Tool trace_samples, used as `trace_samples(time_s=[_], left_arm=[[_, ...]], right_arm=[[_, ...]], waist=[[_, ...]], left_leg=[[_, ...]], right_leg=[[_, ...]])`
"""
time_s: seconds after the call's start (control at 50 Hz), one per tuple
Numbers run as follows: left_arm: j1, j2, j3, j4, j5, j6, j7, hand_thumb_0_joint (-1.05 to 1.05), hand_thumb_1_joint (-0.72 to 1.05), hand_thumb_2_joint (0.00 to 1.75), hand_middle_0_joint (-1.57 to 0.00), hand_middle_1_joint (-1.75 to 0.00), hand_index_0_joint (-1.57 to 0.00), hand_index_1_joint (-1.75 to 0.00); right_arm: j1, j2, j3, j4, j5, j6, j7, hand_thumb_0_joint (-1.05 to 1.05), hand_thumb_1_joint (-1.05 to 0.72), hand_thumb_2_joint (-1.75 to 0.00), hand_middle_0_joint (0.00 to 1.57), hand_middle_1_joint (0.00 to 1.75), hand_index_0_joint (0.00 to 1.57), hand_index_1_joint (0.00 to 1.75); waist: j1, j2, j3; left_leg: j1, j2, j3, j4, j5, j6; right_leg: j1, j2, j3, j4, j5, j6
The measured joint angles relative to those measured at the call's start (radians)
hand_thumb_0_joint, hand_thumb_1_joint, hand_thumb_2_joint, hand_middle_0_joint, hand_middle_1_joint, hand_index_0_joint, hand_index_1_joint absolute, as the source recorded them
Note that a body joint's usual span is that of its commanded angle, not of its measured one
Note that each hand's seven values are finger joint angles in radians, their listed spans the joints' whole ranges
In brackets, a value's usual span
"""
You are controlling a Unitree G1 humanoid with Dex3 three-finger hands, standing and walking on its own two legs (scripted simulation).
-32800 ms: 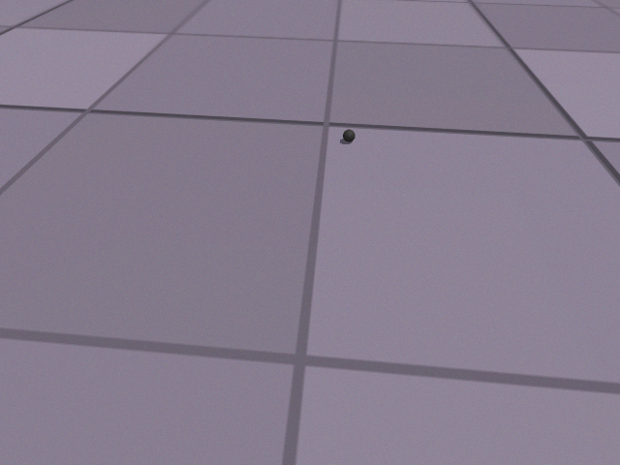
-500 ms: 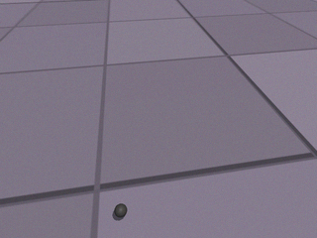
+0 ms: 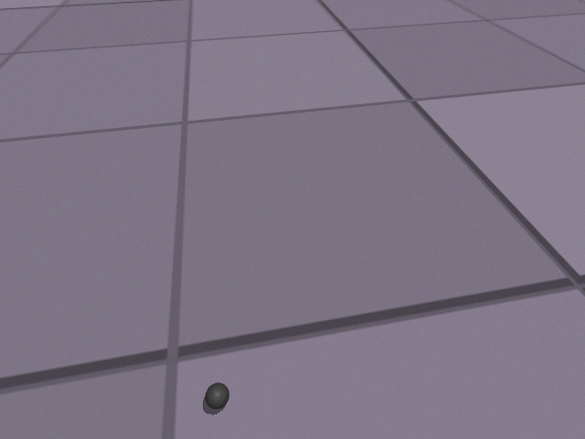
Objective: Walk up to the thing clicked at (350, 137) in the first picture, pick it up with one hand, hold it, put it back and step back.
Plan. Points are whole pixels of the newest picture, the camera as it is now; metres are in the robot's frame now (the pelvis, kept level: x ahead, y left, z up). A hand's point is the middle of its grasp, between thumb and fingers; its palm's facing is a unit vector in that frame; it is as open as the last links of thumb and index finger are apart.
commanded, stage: stand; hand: left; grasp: from above
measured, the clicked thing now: (217, 395) +0.45 +0.26 -0.74
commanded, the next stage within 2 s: step back in 0.94 s
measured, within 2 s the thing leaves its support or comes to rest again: neither
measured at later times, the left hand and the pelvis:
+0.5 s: hand out of the picture +0.07 +0.24 -0.16, palm faces +0.00 -0.94 -0.33, open 7.3 cm; pelvis +0.00 -0.01 +0.00, yaw +0 degrees
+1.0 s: hand out of the picture +0.08 +0.24 -0.16, palm faces -0.01 -0.94 -0.34, open 7.3 cm; pelvis +0.00 -0.01 +0.00, yaw -1 degrees
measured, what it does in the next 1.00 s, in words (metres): stands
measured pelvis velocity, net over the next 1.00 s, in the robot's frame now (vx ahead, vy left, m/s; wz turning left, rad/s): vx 0.00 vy -0.01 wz -0.01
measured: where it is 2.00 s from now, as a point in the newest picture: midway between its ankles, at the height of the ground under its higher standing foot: outside the picture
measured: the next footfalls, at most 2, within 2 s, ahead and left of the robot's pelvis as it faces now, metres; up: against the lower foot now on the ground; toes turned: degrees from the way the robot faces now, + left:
right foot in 1.46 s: -0.08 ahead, -0.14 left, +0.00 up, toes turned -1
left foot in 1.86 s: -0.15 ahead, +0.10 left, +0.00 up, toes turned -1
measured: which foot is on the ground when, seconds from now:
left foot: down 0.00-1.00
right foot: down 0.00-1.00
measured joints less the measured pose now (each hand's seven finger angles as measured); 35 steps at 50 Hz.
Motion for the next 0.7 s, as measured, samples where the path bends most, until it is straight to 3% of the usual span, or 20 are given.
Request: trace_samples(time_s=[0.7], left_arm=[[0.009, 0.025, -0.011, 0.003, -0.005, -0.003, -0.012, 0.0, 0.91, 0.9, -0.2, -0.3, -0.21, -0.3]], right_arm=[[-0.004, -0.014, 0.002, 0.012, 0.003, 0.001, 0.013, 0.01, -0.91, -0.9, 0.2, 0.3, 0.2, 0.3]], waist=[[-0.001, -0.006, 0.0]], left_leg=[[0.006, 0.012, 0.006, -0.022, 0.01, -0.01]], right_leg=[[-0.001, 0.013, 0.006, -0.014, 0.009, -0.011]])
